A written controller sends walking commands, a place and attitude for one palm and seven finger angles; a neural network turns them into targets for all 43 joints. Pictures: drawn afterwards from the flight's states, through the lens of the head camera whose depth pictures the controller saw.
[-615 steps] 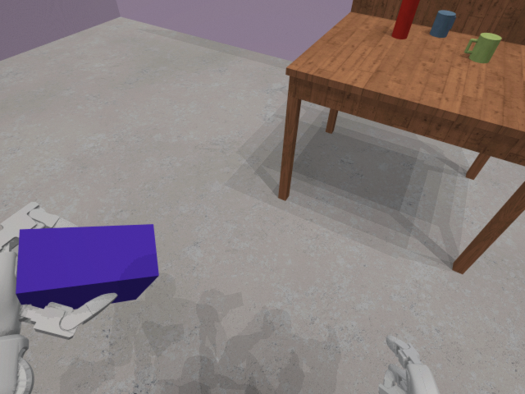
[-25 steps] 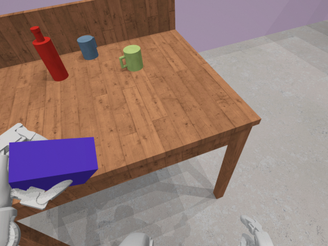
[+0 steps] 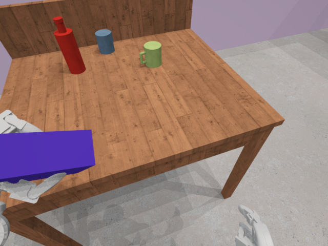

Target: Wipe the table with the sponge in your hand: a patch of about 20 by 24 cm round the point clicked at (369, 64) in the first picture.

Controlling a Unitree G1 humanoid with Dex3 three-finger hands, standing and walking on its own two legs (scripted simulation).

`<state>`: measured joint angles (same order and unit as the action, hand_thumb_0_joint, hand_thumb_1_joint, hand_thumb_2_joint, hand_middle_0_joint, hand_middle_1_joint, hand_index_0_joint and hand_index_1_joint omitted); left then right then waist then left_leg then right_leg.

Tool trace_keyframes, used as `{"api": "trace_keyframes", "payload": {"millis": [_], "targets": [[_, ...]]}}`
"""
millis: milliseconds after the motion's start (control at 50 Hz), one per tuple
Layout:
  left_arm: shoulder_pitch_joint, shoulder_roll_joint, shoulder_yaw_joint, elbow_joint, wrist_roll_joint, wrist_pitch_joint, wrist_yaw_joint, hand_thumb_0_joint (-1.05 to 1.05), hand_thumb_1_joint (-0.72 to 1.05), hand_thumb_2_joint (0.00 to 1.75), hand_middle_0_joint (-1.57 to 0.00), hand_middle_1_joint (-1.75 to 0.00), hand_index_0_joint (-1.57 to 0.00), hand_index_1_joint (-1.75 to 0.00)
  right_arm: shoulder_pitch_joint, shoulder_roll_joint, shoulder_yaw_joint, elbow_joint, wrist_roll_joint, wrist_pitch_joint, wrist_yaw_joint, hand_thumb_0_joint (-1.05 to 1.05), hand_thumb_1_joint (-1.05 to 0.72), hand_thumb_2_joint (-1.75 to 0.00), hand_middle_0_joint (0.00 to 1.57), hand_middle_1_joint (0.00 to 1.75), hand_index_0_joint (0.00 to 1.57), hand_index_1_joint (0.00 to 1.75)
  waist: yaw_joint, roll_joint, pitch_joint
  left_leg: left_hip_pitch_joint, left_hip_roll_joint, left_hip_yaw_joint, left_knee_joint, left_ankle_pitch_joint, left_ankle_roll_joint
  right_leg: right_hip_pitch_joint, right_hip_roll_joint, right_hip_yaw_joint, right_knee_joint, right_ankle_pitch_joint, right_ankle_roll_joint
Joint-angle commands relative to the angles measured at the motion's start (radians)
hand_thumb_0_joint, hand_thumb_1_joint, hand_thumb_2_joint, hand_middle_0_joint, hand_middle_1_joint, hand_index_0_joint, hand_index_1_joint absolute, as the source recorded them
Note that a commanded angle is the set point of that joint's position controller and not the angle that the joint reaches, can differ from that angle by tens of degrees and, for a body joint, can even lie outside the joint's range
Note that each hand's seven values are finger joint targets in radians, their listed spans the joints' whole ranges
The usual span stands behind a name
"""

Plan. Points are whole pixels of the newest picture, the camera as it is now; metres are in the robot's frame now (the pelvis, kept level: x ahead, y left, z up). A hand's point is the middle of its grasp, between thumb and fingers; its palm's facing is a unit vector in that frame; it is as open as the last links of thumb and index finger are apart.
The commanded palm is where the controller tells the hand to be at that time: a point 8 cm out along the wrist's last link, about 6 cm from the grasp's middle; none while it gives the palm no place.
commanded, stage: shuffle to correct the standing spot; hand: left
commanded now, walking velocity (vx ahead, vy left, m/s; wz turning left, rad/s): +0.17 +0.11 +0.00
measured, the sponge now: (59, 156) +0.23 +0.20 +0.18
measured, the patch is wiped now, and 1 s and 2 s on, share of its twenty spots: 0.00 0.00 0.00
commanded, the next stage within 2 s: none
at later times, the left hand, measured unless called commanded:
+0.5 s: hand out of the picture +0.22 +0.30 +0.21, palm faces +0.39 -0.80 -0.46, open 9.8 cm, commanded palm +0.17 +0.34 +0.19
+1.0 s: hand out of the picture +0.24 +0.33 +0.19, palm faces +0.39 -0.81 -0.44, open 9.8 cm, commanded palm +0.20 +0.35 +0.19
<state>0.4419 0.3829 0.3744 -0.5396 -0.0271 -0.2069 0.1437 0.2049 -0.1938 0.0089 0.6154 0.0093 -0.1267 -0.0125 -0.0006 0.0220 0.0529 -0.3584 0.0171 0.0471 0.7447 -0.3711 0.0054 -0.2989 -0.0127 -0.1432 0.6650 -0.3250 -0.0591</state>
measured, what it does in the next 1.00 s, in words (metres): steps on the spot: left foot, then right foot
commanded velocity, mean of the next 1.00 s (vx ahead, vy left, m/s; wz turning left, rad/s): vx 0.19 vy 0.01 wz -0.02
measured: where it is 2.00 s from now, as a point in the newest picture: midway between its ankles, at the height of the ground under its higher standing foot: outside the picture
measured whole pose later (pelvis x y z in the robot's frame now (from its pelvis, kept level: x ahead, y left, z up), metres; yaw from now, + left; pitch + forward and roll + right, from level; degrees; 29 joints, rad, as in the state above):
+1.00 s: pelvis +0.02 +0.08 +0.02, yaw -3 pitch +1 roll +2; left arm 0.49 0.38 0.41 -0.47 -0.06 -0.17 0.12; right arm 0.22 -0.18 0.03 0.62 0.02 -0.10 -0.04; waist 0.02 -0.01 0.00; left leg -0.33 0.00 0.06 0.70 -0.37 0.01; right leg -0.27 0.02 -0.06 0.52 -0.26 -0.08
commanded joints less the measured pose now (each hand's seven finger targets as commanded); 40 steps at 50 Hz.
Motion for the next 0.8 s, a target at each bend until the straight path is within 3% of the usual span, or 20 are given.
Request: {"api": "trace_keyframes", "payload": {"millis": [0,20,60,140,180,220,240,300,360,380,420,440,480,520,560,600,620,640,680,780], "targets": [[-0.052,0.148,0.12,-0.081,-0.028,-0.04,0.009,0.0,0.1,1.3,-1.2,-1.6,-1.2,-1.6,-0.071,-0.152,-0.075,-0.13,0.01,-0.03,0.005,0.0,-0.9,-0.9,0.2,0.3,0.2,0.3,0.002,-0.243,-0.032,-0.308,0.026,-0.111,0.407,-0.044,-0.02,0.124,-0.419,0.602,-0.442,0.062,-0.156],[-0.033,0.157,0.139,-0.053,-0.024,-0.045,0.009,0.0,0.1,1.3,-1.2,-1.6,-1.2,-1.6,-0.074,-0.127,-0.048,-0.117,0.004,-0.023,0.002,0.0,-0.9,-0.9,0.2,0.3,0.2,0.3,-0.002,-0.163,-0.053,-0.299,0.051,-0.11,0.379,-0.013,-0.019,0.138,-0.384,0.504,-0.379,0.155,-0.152],[-0.029,0.152,0.127,-0.023,-0.011,-0.057,0.007,0.0,0.1,1.3,-1.2,-1.6,-1.2,-1.6,-0.074,-0.109,-0.032,-0.111,-0.003,-0.008,-0.007,0.0,-0.9,-0.9,0.2,0.3,0.2,0.3,-0.002,-0.163,-0.093,-0.151,0.06,-0.067,0.166,0.023,-0.006,0.073,-0.295,0.306,-0.32,0.252,-0.091],[-0.109,0.125,0.069,-0.092,-0.004,-0.055,0.007,0.0,0.1,1.3,-1.2,-1.6,-1.2,-1.6,-0.089,-0.1,-0.036,-0.12,-0.013,-0.039,-0.031,0.0,-0.9,-0.9,0.2,0.3,0.2,0.3,0.014,-0.133,-0.144,0.17,-0.042,0.098,-0.233,0.103,0.006,0.007,-0.173,0.188,-0.277,-0.007,-0.03],[-0.15,0.14,0.056,-0.178,-0.004,-0.057,0.008,0.0,0.1,1.3,-1.2,-1.6,-1.2,-1.6,-0.093,-0.137,-0.063,-0.136,-0.006,-0.059,-0.041,0.0,-0.9,-0.9,0.2,0.3,0.2,0.3,0.006,-0.008,-0.136,0.279,0.03,-0.019,-0.317,0.091,0.045,-0.069,-0.127,0.203,-0.134,-0.037,0.003],[-0.168,0.144,0.057,-0.246,0.012,-0.062,0.014,0.0,0.1,1.3,-1.2,-1.6,-1.2,-1.6,-0.089,-0.158,-0.068,-0.157,0.001,-0.057,-0.039,0.0,-0.9,-0.9,0.2,0.3,0.2,0.3,0.012,0.186,-0.135,0.255,0.231,-0.294,-0.4,0.21,0.145,-0.144,-0.004,0.079,0.112,-0.112,0.059],[-0.169,0.171,0.087,-0.243,0.018,-0.059,0.015,0.0,0.1,1.3,-1.2,-1.6,-1.2,-1.6,-0.098,-0.161,-0.075,-0.16,0.003,-0.058,-0.036,0.0,-0.9,-0.9,0.2,0.3,0.2,0.3,0.019,0.176,-0.115,0.201,0.237,-0.287,-0.421,0.288,0.154,-0.151,0.017,0.073,0.201,-0.157,0.058],[-0.125,0.215,0.142,-0.273,0.011,-0.065,0.016,0.0,0.1,1.3,-1.2,-1.6,-1.2,-1.6,-0.113,-0.129,-0.057,-0.145,-0.003,-0.063,-0.031,0.0,-0.9,-0.9,0.2,0.3,0.2,0.3,0.014,0.288,-0.098,0.056,0.216,-0.258,-0.421,0.168,0.171,-0.041,-0.012,0.084,0.151,-0.153,0.05],[-0.038,0.194,0.162,-0.204,-0.002,-0.07,0.015,0.0,0.1,1.3,-1.2,-1.6,-1.2,-1.6,-0.095,-0.13,-0.048,-0.144,0.01,-0.058,-0.021,0.0,-0.9,-0.9,0.2,0.3,0.2,0.3,0.031,0.161,-0.133,-0.058,0.127,-0.108,-0.25,0.125,0.092,0.201,-0.006,0.071,-0.202,0.059,0.043],[0.012,0.2,0.168,-0.154,-0.008,-0.068,0.014,0.0,0.1,1.3,-1.2,-1.6,-1.2,-1.6,-0.081,-0.123,-0.047,-0.141,0.016,-0.051,-0.02,0.0,-0.9,-0.9,0.2,0.3,0.2,0.3,0.019,0.044,-0.146,-0.07,0.076,-0.063,-0.16,0.085,0.065,0.223,-0.05,0.139,-0.269,0.093,0.019],[0.016,0.185,0.167,-0.09,-0.029,-0.048,0.003,0.0,0.1,1.3,-1.2,-1.6,-1.2,-1.6,-0.05,-0.118,-0.067,-0.152,0.016,-0.042,-0.016,0.0,-0.9,-0.9,0.2,0.3,0.2,0.3,0.015,-0.287,-0.136,-0.211,-0.039,0.024,0.155,-0.092,0.001,0.205,-0.316,0.586,-0.392,0.059,-0.125],[0.009,0.134,0.126,-0.082,-0.036,-0.044,-0.007,0.0,0.1,1.3,-1.2,-1.6,-1.2,-1.6,-0.043,-0.135,-0.084,-0.151,0.02,-0.035,-0.01,0.0,-0.9,-0.9,0.2,0.3,0.2,0.3,0.017,-0.304,-0.089,-0.252,-0.008,-0.029,0.272,-0.103,-0.008,0.185,-0.363,0.624,-0.425,0.081,-0.174],[0.018,0.143,0.146,-0.04,-0.036,-0.034,-0.001,0.0,0.1,1.3,-1.2,-1.6,-1.2,-1.6,-0.059,-0.12,-0.055,-0.136,0.02,-0.031,-0.01,0.0,-0.9,-0.9,0.2,0.3,0.2,0.3,0.007,-0.19,-0.081,-0.21,0.049,-0.074,0.147,-0.116,0.003,0.15,-0.339,0.514,-0.322,0.269,-0.171],[-0.019,0.131,0.112,-0.053,-0.017,-0.04,0.002,0.0,0.1,1.3,-1.2,-1.6,-1.2,-1.6,-0.061,-0.086,-0.026,-0.129,0.007,-0.022,-0.02,0.0,-0.9,-0.9,0.2,0.3,0.2,0.3,-0.002,-0.158,-0.12,0.04,0.018,0.013,-0.142,0.029,0.015,0.06,-0.215,0.264,-0.242,0.275,-0.072],[-0.087,0.111,0.061,-0.096,-0.014,-0.043,-0.001,0.0,0.1,1.3,-1.2,-1.6,-1.2,-1.6,-0.077,-0.103,-0.037,-0.129,0.0,-0.039,-0.036,0.0,-0.9,-0.9,0.2,0.3,0.2,0.3,-0.008,-0.043,-0.153,0.224,-0.018,0.024,-0.308,0.205,0.013,0.017,-0.108,0.167,-0.118,0.171,-0.008],[-0.181,0.115,0.025,-0.228,0.003,-0.06,0.004,0.0,0.1,1.3,-1.2,-1.6,-1.2,-1.6,-0.096,-0.145,-0.062,-0.148,-0.002,-0.053,-0.043,0.0,-0.9,-0.9,0.2,0.3,0.2,0.3,-0.005,0.244,-0.141,0.343,0.251,-0.359,-0.426,0.298,0.127,-0.214,-0.005,0.109,0.179,-0.13,0.057],[-0.187,0.154,0.049,-0.236,0.016,-0.057,0.004,0.0,0.1,1.3,-1.2,-1.6,-1.2,-1.6,-0.099,-0.141,-0.068,-0.161,-0.001,-0.051,-0.038,0.0,-0.9,-0.9,0.2,0.3,0.2,0.3,0.007,0.185,-0.122,0.279,0.296,-0.419,-0.458,0.294,0.193,-0.22,0.013,0.134,0.293,-0.181,0.05],[-0.184,0.161,0.057,-0.22,0.02,-0.045,-0.001,0.0,0.1,1.3,-1.2,-1.6,-1.2,-1.6,-0.1,-0.147,-0.071,-0.154,0.002,-0.048,-0.034,0.0,-0.9,-0.9,0.2,0.3,0.2,0.3,0.008,0.14,-0.111,0.206,0.279,-0.366,-0.462,0.256,0.194,-0.193,0.005,0.135,0.329,-0.169,0.05],[-0.174,0.234,0.12,-0.304,0.012,-0.041,0.004,0.0,0.1,1.3,-1.2,-1.6,-1.2,-1.6,-0.122,-0.124,-0.053,-0.148,-0.004,-0.061,-0.035,0.0,-0.9,-0.9,0.2,0.3,0.2,0.3,0.011,0.224,-0.106,0.138,0.265,-0.354,-0.48,0.253,0.2,-0.141,-0.02,0.136,0.299,-0.128,0.054],[0.036,0.22,0.175,-0.232,-0.013,-0.048,0.002,0.0,0.1,1.3,-1.2,-1.6,-1.2,-1.6,-0.084,-0.124,-0.041,-0.16,0.019,-0.058,-0.023,0.0,-0.9,-0.9,0.2,0.3,0.2,0.3,0.025,0.17,-0.181,0.074,0.168,-0.141,-0.317,0.354,0.099,0.128,0.016,0.045,-0.168,0.057,0.053]]}}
